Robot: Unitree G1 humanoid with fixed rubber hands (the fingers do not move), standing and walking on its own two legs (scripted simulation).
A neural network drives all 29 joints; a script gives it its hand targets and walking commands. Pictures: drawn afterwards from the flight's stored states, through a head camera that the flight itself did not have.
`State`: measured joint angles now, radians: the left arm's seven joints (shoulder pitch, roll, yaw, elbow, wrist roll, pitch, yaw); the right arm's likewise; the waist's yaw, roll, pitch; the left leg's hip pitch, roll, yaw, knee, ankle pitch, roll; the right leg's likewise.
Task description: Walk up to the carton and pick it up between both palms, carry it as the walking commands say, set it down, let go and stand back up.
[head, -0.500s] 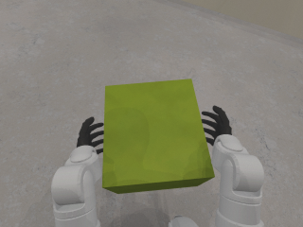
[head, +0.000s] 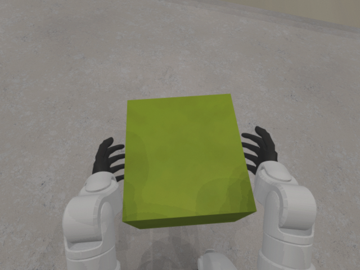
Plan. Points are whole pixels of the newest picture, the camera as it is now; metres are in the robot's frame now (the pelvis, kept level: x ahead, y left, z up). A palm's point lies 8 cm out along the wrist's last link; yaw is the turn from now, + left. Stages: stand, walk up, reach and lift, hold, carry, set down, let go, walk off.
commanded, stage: carry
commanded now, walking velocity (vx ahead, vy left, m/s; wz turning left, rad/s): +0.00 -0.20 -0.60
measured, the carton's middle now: (183, 163) +0.35 +0.02 +0.02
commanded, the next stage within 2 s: none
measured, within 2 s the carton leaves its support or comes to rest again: neither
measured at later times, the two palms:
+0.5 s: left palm (208, 185) +0.27 -0.02 +0.09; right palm out of the picture +0.21 -0.32 +0.12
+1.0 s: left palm (326, 235) +0.19 -0.23 +0.09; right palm out of the picture +0.06 -0.49 +0.11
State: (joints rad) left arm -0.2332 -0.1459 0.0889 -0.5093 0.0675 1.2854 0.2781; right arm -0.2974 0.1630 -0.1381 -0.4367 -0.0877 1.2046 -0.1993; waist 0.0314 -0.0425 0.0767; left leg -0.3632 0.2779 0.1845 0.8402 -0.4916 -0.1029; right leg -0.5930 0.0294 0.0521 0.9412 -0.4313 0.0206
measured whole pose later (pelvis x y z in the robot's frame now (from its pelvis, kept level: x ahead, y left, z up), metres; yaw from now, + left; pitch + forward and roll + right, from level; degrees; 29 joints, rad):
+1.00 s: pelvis -0.13 -0.22 +0.00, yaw -31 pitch +1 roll -1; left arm -0.23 -0.15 0.08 -0.50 0.07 1.28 0.28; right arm -0.28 0.16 -0.13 -0.46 -0.08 1.22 -0.21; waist 0.01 -0.04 0.10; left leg -0.39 0.17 0.19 0.83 -0.44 -0.02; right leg -0.63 0.05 0.06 1.12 -0.43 -0.02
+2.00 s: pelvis -0.39 -0.28 -0.01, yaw -51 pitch -2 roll +3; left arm -0.22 -0.14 0.11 -0.45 0.07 1.30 0.26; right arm -0.27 0.15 -0.12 -0.41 -0.08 1.26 -0.22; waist -0.05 -0.03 0.06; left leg -0.41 0.00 0.14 0.82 -0.37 0.04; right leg -0.57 0.05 0.06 0.80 -0.21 -0.04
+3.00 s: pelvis -0.48 -0.17 +0.01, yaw -54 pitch -5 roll +0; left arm -0.25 -0.15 0.17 -0.05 0.12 1.07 0.20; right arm -0.28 0.15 -0.16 -0.04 -0.16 1.05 -0.18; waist -0.01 0.00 -0.04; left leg -0.34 0.00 0.15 0.69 -0.27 0.07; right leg -0.36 0.06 0.06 0.73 -0.30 -0.04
